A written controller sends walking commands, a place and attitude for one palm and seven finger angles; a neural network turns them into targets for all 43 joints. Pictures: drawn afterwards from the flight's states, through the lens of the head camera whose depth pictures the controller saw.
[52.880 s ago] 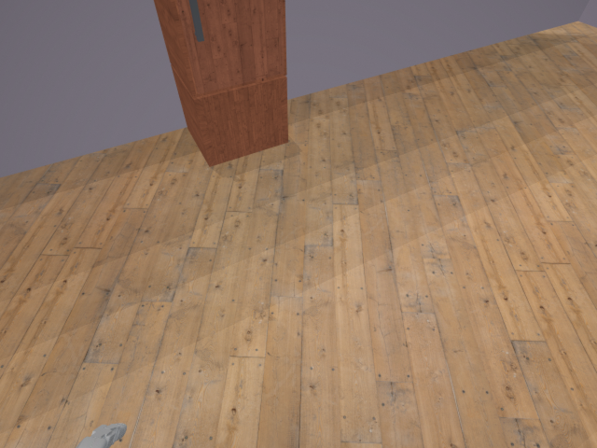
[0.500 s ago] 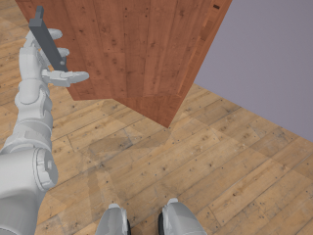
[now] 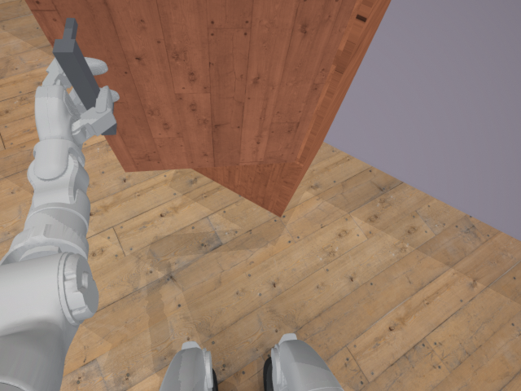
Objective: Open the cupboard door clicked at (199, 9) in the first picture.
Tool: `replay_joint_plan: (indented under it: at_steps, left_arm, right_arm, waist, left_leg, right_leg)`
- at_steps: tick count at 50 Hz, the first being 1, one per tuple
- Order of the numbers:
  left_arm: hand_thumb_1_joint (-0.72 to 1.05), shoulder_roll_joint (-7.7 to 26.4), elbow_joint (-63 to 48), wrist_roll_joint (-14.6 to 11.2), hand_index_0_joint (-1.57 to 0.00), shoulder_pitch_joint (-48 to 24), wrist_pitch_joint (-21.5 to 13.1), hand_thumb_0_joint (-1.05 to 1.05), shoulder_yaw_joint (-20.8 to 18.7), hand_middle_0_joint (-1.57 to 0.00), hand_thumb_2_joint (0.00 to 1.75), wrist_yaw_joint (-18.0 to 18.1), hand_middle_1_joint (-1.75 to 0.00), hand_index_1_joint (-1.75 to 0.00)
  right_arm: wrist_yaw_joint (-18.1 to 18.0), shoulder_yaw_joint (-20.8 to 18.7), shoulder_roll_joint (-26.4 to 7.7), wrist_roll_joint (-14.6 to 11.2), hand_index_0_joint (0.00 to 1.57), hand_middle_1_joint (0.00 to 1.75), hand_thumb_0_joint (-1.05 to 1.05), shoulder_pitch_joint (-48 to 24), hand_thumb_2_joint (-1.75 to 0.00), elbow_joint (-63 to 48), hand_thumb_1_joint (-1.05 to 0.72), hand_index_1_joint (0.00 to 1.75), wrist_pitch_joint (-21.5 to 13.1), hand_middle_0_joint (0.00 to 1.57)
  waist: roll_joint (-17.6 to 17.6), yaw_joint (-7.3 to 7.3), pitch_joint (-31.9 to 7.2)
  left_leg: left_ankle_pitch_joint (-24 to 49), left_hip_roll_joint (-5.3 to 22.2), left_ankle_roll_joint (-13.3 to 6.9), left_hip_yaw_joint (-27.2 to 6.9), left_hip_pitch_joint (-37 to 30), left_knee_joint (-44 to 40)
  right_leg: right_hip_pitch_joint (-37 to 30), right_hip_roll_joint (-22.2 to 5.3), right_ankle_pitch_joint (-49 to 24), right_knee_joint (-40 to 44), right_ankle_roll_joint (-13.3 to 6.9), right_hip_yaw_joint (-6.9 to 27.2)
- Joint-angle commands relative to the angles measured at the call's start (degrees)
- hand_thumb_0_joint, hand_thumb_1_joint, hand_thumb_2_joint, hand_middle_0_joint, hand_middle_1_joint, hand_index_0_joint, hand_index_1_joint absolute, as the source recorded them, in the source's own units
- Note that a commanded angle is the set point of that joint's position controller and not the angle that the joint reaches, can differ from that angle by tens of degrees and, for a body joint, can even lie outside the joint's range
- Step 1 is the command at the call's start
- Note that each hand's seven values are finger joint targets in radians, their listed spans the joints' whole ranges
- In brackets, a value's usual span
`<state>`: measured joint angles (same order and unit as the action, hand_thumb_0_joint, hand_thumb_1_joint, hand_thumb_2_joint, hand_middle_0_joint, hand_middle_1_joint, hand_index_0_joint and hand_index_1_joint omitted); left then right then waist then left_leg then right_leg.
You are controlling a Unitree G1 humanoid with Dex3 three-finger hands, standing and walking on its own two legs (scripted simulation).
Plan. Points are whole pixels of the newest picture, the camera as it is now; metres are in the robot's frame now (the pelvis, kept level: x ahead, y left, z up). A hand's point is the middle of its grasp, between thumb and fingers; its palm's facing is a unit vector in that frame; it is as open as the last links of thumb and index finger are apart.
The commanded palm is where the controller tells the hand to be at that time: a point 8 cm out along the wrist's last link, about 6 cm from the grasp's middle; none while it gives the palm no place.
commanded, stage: pull the door open along its arc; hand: left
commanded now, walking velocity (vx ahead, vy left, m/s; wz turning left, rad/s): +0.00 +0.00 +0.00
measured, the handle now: (91, 83) +0.57 +0.22 +0.06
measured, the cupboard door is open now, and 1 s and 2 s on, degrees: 36 71 76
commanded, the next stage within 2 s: open thumb and fingers to let go in 1.10 s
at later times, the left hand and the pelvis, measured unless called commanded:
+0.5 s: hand (113, 154) +0.44 +0.17 +0.06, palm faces +0.05 -1.00 +0.00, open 6.0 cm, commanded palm +0.39 +0.22 +0.06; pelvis +0.01 +0.00 +0.02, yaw +0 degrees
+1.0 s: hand (188, 237) +0.32 +0.07 +0.06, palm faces +0.46 -0.89 +0.01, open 6.0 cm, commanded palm +0.26 +0.10 +0.06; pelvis +0.00 -0.03 +0.02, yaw +3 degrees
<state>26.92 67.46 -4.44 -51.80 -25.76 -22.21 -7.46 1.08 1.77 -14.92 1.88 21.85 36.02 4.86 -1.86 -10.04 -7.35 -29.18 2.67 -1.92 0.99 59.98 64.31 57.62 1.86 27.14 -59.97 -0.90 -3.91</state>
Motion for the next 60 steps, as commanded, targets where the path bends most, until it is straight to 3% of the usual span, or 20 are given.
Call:
replay_joint_plan:
  at_steps: [1, 2, 3, 4, 7, 11, 17, 20, 24, 25, 26, 29, 32, 34, 36, 43, 50, 53, 56, 60]
  left_arm:
    - [0.90, 12.7, -12.5, -0.4, -0.40, -25.9, -4.3, 0.00, -0.9, -0.40, 0.90, -0.7, -1.35, -1.35]
    - [0.90, 12.3, -12.5, -0.3, -0.40, -25.8, -4.3, 0.00, -0.5, -0.40, 0.90, -0.7, -1.35, -1.35]
    - [0.90, 12.2, -11.6, -0.3, -0.40, -25.1, -4.1, 0.00, -0.4, -0.40, 0.90, -0.8, -1.35, -1.35]
    - [0.90, 14.7, -10.9, -0.1, -0.40, -24.2, -4.0, 0.00, -2.1, -0.40, 0.90, -0.9, -1.35, -1.35]
    - [0.90, 13.2, -12.7, -0.5, -0.40, -20.1, -4.3, 0.00, -1.7, -0.40, 0.90, -1.7, -1.35, -1.35]
    - [0.90, 12.2, -16.0, -2.2, -0.40, -14.5, -4.1, 0.00, -2.2, -0.40, 0.90, -2.5, -1.35, -1.35]
    - [0.90, 7.2, -23.5, -4.4, -0.40, -0.5, -3.1, 0.00, -0.4, -0.40, 0.90, -2.7, -1.35, -1.35]
    - [0.90, 3.2, -27.7, -5.6, -0.40, 7.3, -2.4, 0.00, 1.8, -0.40, 0.90, -2.4, -1.35, -1.35]
    - [0.90, -0.2, -34.6, -6.2, -0.40, 14.6, -2.5, 0.00, 3.8, -0.40, 0.90, -1.2, -1.35, -1.35]
    - [0.90, -1.5, -37.8, -8.6, -0.40, 15.5, -2.4, 0.00, -0.7, -0.40, 0.90, 3.8, -1.35, -1.35]
    - [0.90, -4.0, -38.8, -7.7, -0.40, 19.1, -2.2, 0.00, 2.0, -0.40, 0.90, 6.4, -1.35, -1.35]
    - [0.90, -8.9, -42.2, -6.2, -0.40, 23.3, -1.8, 0.00, 4.3, -0.40, 0.90, 13.0, -1.35, -1.35]
    - [0.90, -13.9, -47.2, -3.4, -0.40, 26.7, -1.7, 0.00, 6.9, -0.40, 0.90, 21.2, -1.35, -1.35]
    - [0.90, -17.9, -49.4, -0.7, -0.40, 27.6, -1.5, 0.00, 11.3, -0.40, 0.90, 25.0, -1.35, -1.35]
    - [0.90, -20.3, -52.2, 1.6, -0.40, 29.1, -1.3, 0.00, 13.2, -0.40, 0.90, 29.6, -1.35, -1.35]
    - [0.90, -30.9, -60.3, 8.4, -0.40, 35.0, 0.3, 0.00, 25.4, -0.40, 0.90, 39.5, -1.35, -1.35]
    - [0.90, -36.8, -62.9, 12.3, -0.40, 37.5, 2.6, 0.00, 33.2, -0.40, 0.90, 42.9, -1.35, -1.35]
    - [0.90, -38.3, -64.6, 12.8, -0.40, 44.2, 3.3, 0.00, 35.3, -0.40, 0.90, 42.4, -1.35, -1.35]
    - [0.90, -38.7, -68.6, 11.5, -0.40, 51.6, 4.2, 0.00, 36.2, -0.40, 0.90, 41.6, -1.35, -1.35]
    - [0.90, -34.7, -67.0, 10.7, -0.40, 39.7, 4.2, 0.00, 32.5, -0.40, 0.90, 43.1, -1.35, -1.35]
  right_arm:
    - [-0.9, -3.6, -10.5, -0.1, 0.20, 0.30, 0.00, 10.7, -0.90, -1.8, -0.90, 0.30, -0.8, 0.20]
    - [-0.9, -3.5, -10.4, 0.0, 0.20, 0.30, 0.00, 10.6, -0.90, -1.8, -0.90, 0.30, -0.8, 0.20]
    - [-1.0, -3.6, -10.4, -0.1, 0.20, 0.30, 0.00, 10.7, -0.90, -1.7, -0.90, 0.30, -0.8, 0.20]
    - [-1.2, -3.4, -10.7, -0.2, 0.20, 0.30, 0.00, 10.6, -0.90, -1.8, -0.90, 0.30, -0.7, 0.20]
    - [-1.1, -3.5, -10.2, -0.2, 0.20, 0.30, 0.00, 10.3, -0.90, -2.7, -0.90, 0.30, -0.7, 0.20]
    - [-0.9, -3.8, -10.0, -0.5, 0.20, 0.30, 0.00, 9.9, -0.90, -4.0, -0.90, 0.30, -0.7, 0.20]
    - [-0.4, -4.3, -9.1, -1.6, 0.20, 0.30, 0.00, 7.5, -0.90, -6.6, -0.90, 0.30, -0.6, 0.20]
    - [-0.2, -4.6, -8.6, -2.2, 0.20, 0.30, 0.00, 5.8, -0.90, -7.8, -0.90, 0.30, -0.9, 0.20]
    - [0.0, -4.8, -8.0, -2.6, 0.20, 0.30, 0.00, 3.8, -0.90, -8.7, -0.90, 0.30, -1.6, 0.20]
    - [-0.1, -4.8, -7.1, -2.1, 0.20, 0.30, 0.00, 2.6, -0.90, -9.0, -0.90, 0.30, -2.2, 0.20]
    - [0.2, -4.7, -6.9, -1.9, 0.20, 0.30, 0.00, 2.2, -0.90, -9.2, -0.90, 0.30, -2.8, 0.20]
    - [0.8, -4.6, -6.3, -1.3, 0.20, 0.30, 0.00, 0.4, -0.90, -9.3, -0.90, 0.30, -3.5, 0.20]
    - [1.2, -4.8, -5.1, -0.1, 0.20, 0.30, 0.00, -1.6, -0.90, -9.7, -0.90, 0.30, -4.2, 0.20]
    - [1.7, -4.7, -4.8, 0.4, 0.20, 0.30, 0.00, -2.8, -0.90, -9.7, -0.90, 0.30, -4.5, 0.20]
    - [1.8, -4.9, -4.5, 1.1, 0.20, 0.30, 0.00, -4.0, -0.90, -10.2, -0.90, 0.30, -4.6, 0.20]
    - [2.0, -5.0, -2.6, 2.1, 0.20, 0.30, 0.00, -8.6, -0.90, -10.6, -0.90, 0.30, -5.6, 0.20]
    - [0.6, -4.1, -1.1, 3.0, 0.20, 0.30, 0.00, -12.7, -0.90, -10.7, -0.90, 0.30, -7.7, 0.20]
    - [0.3, -3.8, -0.4, 3.1, 0.20, 0.30, 0.00, -13.6, -0.90, -11.1, -0.90, 0.30, -8.8, 0.20]
    - [0.4, -3.5, 0.1, 2.6, 0.20, 0.30, 0.00, -14.3, -0.90, -12.0, -0.90, 0.30, -9.6, 0.20]
    - [-0.9, -2.9, 0.1, 2.8, 0.20, 0.30, 0.00, -15.5, -0.90, -9.9, -0.90, 0.30, -10.0, 0.20]
  waist:
    - [-6.9, -1.32, -27.3]
    - [-7.7, -1.27, -28.3]
    - [-5.9, -1.53, -27.6]
    - [-6.2, -0.91, -27.3]
    - [-7.8, 0.54, -30.0]
    - [-6.4, 2.18, -31.6]
    - [-3.1, 4.65, -29.3]
    - [0.4, 5.32, -25.8]
    - [-1.7, 6.60, -23.4]
    - [-1.5, 9.31, -23.7]
    - [-2.2, 8.96, -23.1]
    - [1.2, 9.07, -20.2]
    - [0.9, 10.06, -21.4]
    - [2.2, 9.29, -20.2]
    - [2.6, 9.70, -20.9]
    - [2.7, 9.23, -20.2]
    - [5.4, 8.11, -15.7]
    - [5.6, 9.08, -16.4]
    - [5.3, 10.27, -17.0]
    - [7.8, 7.75, -11.1]
  left_leg:
    - [27.2, -1.0, 0.6, -4.5, -24.1, -5.7]
    - [27.5, -1.1, 0.6, -4.4, -24.4, -5.6]
    - [27.2, -1.0, 0.5, -4.3, -23.6, -5.5]
    - [26.7, -1.1, 0.5, -4.2, -22.4, -5.4]
    - [29.4, -1.2, 0.7, -3.8, -24.7, -5.8]
    - [31.6, -1.3, 0.7, -3.3, -25.1, -6.5]
    - [30.5, -1.8, 0.3, -1.4, -23.0, -8.8]
    - [27.8, -2.0, 0.2, -0.7, -20.9, -10.1]
    - [28.7, -1.9, 0.6, -0.5, -23.0, -11.2]
    - [29.3, -1.9, 1.1, -0.4, -22.8, -11.8]
    - [29.2, -2.0, 1.3, -0.4, -23.0, -11.8]
    - [27.3, -1.9, 1.8, -0.7, -22.3, -12.3]
    - [27.4, -2.0, 2.0, -0.5, -22.7, -12.0]
    - [25.6, -2.0, 2.0, -0.8, -22.5, -11.9]
    - [25.0, -2.1, 1.9, -1.0, -22.6, -11.8]
    - [21.3, -2.4, 1.8, -1.1, -24.2, -12.0]
    - [14.5, -2.9, 1.3, -1.4, -22.8, -12.2]
    - [14.5, -3.3, 1.3, -1.1, -22.7, -12.0]
    - [15.1, -3.6, 1.4, -1.2, -22.9, -12.5]
    - [9.5, -4.0, 1.6, -2.1, -19.0, -10.6]
  right_leg:
    - [-10.8, 1.5, -22.0, 5.9, -0.3, 1.8]
    - [-10.6, 1.4, -22.1, 5.9, -0.2, 1.9]
    - [-10.9, 1.5, -22.4, 6.0, -0.1, 2.0]
    - [-11.4, 1.4, -22.1, 5.9, -0.2, 2.2]
    - [-12.8, 1.3, -24.1, 5.6, -0.3, 2.1]
    - [-16.7, 1.5, -27.2, 5.6, -0.3, 2.0]
    - [-22.2, 1.4, -30.2, 7.2, -0.1, 2.4]
    - [-24.3, 1.3, -30.0, 8.4, 0.1, 2.4]
    - [-23.4, 1.0, -29.4, 8.5, -0.2, 2.0]
    - [-23.8, 0.9, -28.6, 8.6, -0.1, 1.5]
    - [-23.5, 1.0, -28.3, 8.4, -0.1, 1.3]
    - [-22.6, 0.6, -26.3, 8.3, -0.1, 0.6]
    - [-23.5, 0.2, -26.4, 7.6, -0.2, 0.8]
    - [-22.7, -0.1, -25.0, 7.6, -0.3, 0.5]
    - [-23.4, -0.2, -24.2, 7.5, -0.4, 0.6]
    - [-24.1, -0.9, -21.7, 8.6, -0.8, 0.9]
    - [-23.0, -1.8, -14.9, 11.6, -0.8, 1.9]
    - [-24.8, -2.3, -16.0, 12.4, -0.8, 2.7]
    - [-27.9, -2.7, -18.4, 13.2, -0.8, 3.2]
    - [-24.2, -4.7, -11.3, 16.4, 0.7, 7.4]
